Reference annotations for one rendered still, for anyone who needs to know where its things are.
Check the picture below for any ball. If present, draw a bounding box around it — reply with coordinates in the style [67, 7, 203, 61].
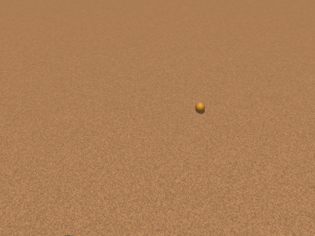
[195, 102, 205, 112]

